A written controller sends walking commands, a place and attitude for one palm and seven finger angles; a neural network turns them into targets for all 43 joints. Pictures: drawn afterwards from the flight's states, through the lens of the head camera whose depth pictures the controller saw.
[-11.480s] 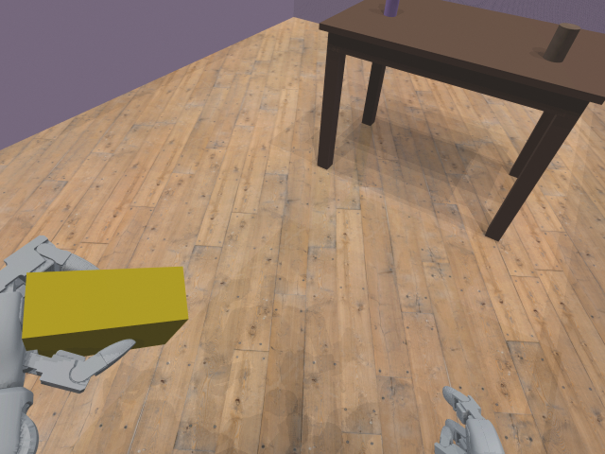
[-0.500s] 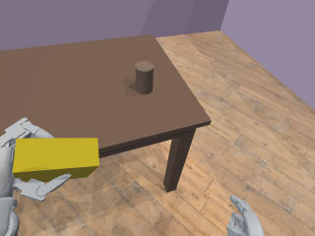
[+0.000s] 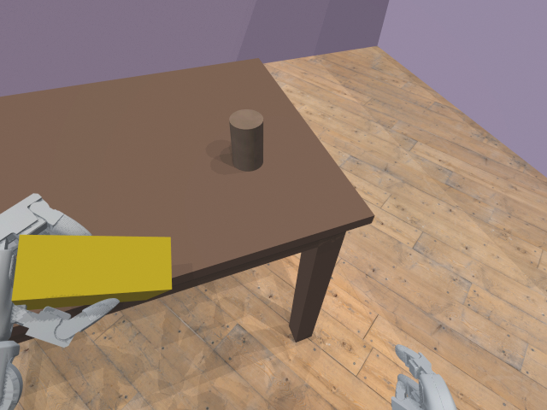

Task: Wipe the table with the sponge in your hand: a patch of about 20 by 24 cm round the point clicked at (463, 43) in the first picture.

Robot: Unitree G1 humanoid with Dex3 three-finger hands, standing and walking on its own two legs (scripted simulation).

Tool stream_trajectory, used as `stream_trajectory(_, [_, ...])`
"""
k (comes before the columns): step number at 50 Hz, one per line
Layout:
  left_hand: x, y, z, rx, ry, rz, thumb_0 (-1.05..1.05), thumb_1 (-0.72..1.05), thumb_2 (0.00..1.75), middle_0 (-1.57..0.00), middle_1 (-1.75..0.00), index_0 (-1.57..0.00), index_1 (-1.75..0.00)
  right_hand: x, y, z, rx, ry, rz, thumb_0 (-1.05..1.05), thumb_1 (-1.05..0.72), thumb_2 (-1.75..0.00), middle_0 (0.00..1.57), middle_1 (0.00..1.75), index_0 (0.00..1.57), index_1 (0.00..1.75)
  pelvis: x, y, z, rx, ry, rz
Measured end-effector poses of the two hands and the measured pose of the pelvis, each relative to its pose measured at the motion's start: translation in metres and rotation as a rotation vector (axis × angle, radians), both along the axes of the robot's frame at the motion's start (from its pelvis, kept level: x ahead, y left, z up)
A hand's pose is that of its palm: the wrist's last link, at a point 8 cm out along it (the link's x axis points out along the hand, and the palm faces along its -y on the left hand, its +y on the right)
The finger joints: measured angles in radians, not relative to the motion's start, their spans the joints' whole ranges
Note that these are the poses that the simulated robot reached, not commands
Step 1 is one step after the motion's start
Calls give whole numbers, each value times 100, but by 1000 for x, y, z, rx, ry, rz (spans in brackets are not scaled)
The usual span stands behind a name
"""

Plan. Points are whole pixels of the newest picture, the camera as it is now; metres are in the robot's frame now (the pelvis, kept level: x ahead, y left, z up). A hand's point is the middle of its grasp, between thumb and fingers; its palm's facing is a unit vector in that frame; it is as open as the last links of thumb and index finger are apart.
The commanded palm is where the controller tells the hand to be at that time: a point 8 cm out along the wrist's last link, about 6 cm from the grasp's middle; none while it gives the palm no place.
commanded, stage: shuffle to correct the standing spot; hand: left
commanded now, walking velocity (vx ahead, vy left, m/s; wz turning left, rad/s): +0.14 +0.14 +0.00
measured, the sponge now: (117, 272) +0.23 +0.19 +0.15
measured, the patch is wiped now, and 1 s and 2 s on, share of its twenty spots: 0.00 0.00 0.00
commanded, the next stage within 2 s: come to a stop and stand still in 0.16 s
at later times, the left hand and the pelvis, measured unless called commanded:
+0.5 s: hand (48, 212) +0.29 +0.28 +0.18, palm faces +0.37 -0.82 -0.45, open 9.8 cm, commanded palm +0.24 +0.32 +0.19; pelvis +0.08 +0.04 +0.00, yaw +0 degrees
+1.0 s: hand (18, 225) +0.27 +0.30 +0.18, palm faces +0.37 -0.83 -0.43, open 9.8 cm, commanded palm +0.20 +0.33 +0.19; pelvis +0.03 +0.05 +0.01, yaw -2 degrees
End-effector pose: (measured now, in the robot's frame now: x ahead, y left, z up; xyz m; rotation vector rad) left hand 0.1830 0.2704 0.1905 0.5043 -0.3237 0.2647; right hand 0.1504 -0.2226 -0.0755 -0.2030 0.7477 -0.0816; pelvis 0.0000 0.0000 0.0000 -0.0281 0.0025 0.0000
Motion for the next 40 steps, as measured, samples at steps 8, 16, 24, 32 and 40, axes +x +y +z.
stream_trajectory(8, [19, 26, -13, -34, 27, 60, -1, -47, 101, -77, -135, -78, -135, 16, -5, -1, -69, 83, -29, 1, -90, -90, 20, 30, 20, 30, 31, 17, 0, 41, -8, 1])
stream_trajectory(16, [56, 45, -2, 54, -7, 62, -1, -47, 101, -77, -135, -78, -135, 57, 28, -15, 4, -8, -54, 1, -91, -90, 19, 30, 20, 30, 49, 36, -12, 72, -25, -5])
stream_trajectory(24, [67, 43, 6, 16, 24, 62, -1, -47, 101, -77, -135, -78, -135, 80, 59, -12, 76, 14, -6, 1, -90, -90, 20, 30, 20, 30, 76, 43, 0, 44, -7, 1])
stream_trajectory(32, [79, 68, -10, -35, 96, 128, -1, -47, 101, -77, -135, -78, -135, 101, 60, 9, 2, -14, 16, 1, -90, -90, 20, 30, 20, 30, 82, 48, 8, 45, 7, -14])
stream_trajectory(40, [78, 44, 6, 8, 67, 35, -1, -47, 101, -77, -135, -78, -135, 104, 48, 25, -24, -83, 27, 1, -90, -90, 20, 30, 20, 30, 66, 39, 13, 16, 18, -8])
